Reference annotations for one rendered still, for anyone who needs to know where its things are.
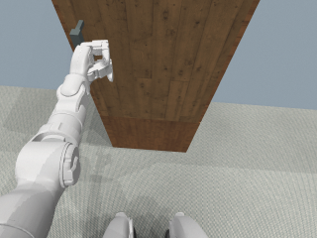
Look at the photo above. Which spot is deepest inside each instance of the robot left forearm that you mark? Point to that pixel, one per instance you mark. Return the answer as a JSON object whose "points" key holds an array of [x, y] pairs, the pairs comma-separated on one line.
{"points": [[68, 117]]}

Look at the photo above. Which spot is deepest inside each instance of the robot left upper arm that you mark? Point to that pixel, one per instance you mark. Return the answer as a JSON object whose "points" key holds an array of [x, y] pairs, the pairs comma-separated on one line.
{"points": [[44, 171]]}

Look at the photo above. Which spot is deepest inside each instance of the robot left shin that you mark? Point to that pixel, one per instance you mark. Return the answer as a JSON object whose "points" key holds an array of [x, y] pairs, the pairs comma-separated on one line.
{"points": [[121, 214]]}

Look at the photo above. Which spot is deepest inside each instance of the cupboard door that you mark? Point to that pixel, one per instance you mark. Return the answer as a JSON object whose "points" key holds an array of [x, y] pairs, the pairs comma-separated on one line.
{"points": [[166, 54]]}

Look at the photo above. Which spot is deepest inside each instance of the robot right shin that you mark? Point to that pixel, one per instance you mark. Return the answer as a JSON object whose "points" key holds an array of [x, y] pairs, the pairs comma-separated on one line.
{"points": [[178, 214]]}

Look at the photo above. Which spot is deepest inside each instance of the robot shin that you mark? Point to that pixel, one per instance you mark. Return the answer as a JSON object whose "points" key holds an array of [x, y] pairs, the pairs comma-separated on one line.
{"points": [[178, 214], [121, 214]]}

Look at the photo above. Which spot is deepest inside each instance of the left robot hand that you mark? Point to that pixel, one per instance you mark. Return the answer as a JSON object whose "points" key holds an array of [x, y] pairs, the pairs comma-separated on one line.
{"points": [[84, 64]]}

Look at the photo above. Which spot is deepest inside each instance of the handle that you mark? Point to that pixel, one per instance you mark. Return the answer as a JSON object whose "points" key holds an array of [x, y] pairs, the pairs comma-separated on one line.
{"points": [[76, 34]]}

